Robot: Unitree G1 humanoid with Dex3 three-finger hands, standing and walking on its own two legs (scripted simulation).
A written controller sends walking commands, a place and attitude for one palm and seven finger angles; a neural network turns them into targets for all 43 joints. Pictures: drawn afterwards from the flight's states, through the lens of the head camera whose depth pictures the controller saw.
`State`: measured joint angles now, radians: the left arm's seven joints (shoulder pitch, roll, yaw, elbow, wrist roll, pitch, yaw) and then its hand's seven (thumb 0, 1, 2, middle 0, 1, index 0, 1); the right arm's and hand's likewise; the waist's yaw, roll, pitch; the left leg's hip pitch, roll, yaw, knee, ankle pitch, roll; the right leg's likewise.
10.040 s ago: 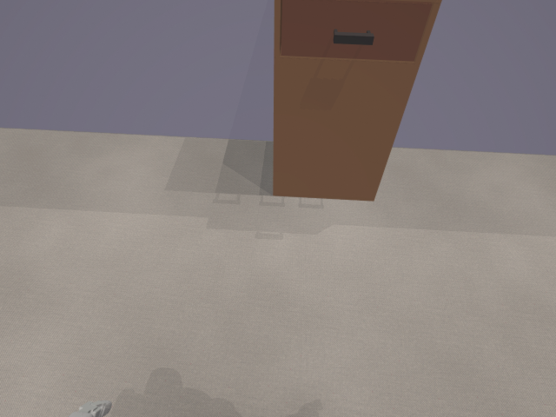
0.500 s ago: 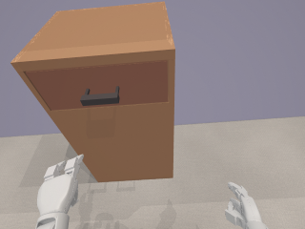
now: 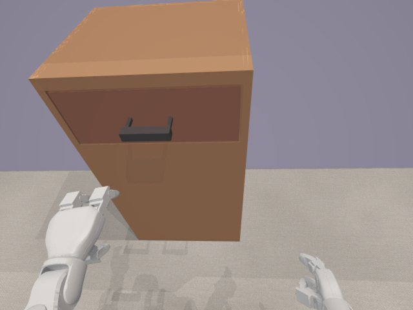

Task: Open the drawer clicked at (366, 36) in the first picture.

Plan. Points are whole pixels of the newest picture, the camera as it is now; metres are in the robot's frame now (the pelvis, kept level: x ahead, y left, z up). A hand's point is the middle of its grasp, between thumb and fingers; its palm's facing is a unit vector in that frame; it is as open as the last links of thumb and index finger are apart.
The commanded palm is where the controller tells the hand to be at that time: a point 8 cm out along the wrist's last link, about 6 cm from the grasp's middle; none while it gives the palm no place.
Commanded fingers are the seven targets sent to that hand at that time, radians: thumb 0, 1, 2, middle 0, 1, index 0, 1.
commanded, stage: raise the hand with hooked fingers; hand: left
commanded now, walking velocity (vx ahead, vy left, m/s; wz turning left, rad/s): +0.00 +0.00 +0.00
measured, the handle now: (147, 127) +0.51 +0.21 +0.06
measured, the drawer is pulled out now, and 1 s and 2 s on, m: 0.00 0.00 0.00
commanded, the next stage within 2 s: move the hooked fingers above the handle in 1.10 s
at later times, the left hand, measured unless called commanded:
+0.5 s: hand (67, 177) +0.30 +0.28 +0.13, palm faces +0.13 -0.09 -0.99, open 13.5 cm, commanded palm +0.26 +0.28 +0.19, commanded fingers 0.00 -0.50 0.30 -0.30 -1.20 -0.30 -1.20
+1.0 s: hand (60, 168) +0.30 +0.28 +0.16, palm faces +0.07 -0.08 -0.99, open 13.8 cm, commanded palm +0.26 +0.29 +0.23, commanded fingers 0.00 -0.50 0.30 -0.30 -1.20 -0.30 -1.20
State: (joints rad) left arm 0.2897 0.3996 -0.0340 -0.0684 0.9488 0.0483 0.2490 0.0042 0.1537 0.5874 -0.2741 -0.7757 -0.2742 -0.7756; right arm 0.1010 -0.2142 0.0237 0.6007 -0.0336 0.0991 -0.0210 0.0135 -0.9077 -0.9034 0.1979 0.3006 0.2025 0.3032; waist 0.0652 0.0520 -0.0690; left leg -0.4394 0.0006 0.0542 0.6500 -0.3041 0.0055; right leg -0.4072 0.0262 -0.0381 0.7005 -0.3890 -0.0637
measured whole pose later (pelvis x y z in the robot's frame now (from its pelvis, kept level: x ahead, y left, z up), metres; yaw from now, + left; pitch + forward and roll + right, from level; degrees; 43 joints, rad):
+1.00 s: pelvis -0.01 +0.04 +0.02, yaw +2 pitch +0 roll +0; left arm -0.14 0.55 -0.03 -0.08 0.84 0.07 -0.08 0.00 -0.50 0.31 -0.32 -1.20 -0.32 -1.20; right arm 0.12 -0.27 0.02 0.64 0.02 0.14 0.01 0.01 -0.91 -0.90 0.20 0.30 0.20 0.30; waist 0.08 0.09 0.02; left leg -0.24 -0.05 0.04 0.41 -0.18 0.06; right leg -0.18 -0.01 -0.05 0.43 -0.25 -0.01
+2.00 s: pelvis +0.01 +0.02 +0.02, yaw +1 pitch +4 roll +1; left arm -0.35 0.48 -0.11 0.22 0.90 0.10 0.00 0.00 -0.49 0.31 -0.32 -1.20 -0.32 -1.20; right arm 0.15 -0.27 0.00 0.66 0.04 0.17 -0.02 0.01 -0.91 -0.90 0.19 0.30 0.20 0.30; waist 0.04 0.08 -0.03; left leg -0.31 -0.03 0.04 0.46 -0.23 0.04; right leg -0.26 0.00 -0.05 0.49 -0.31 -0.03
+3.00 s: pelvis +0.02 +0.02 +0.01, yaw +0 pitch +8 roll +1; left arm -0.63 0.43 -0.12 0.65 0.97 0.10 0.09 0.00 -0.49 0.31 -0.32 -1.20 -0.32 -1.20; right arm 0.26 -0.26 -0.03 0.68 0.05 0.20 -0.02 0.01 -0.91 -0.90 0.20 0.30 0.20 0.30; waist -0.03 0.07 -0.09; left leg -0.40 -0.01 0.06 0.52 -0.27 0.03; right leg -0.36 0.02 -0.02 0.55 -0.34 -0.04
